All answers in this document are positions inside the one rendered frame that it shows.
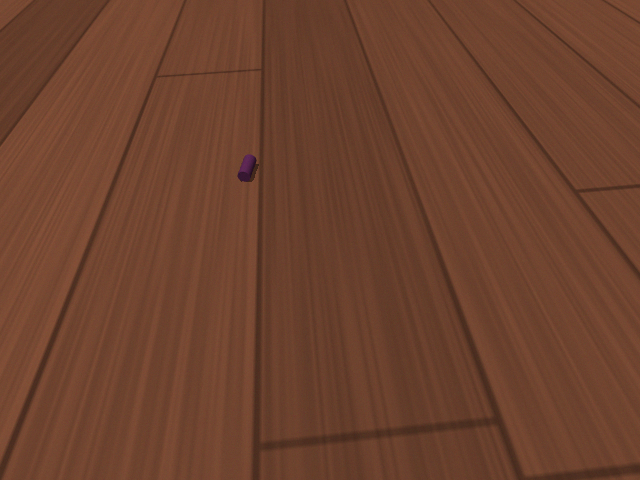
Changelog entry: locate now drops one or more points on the can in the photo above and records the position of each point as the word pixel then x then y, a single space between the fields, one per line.
pixel 246 168

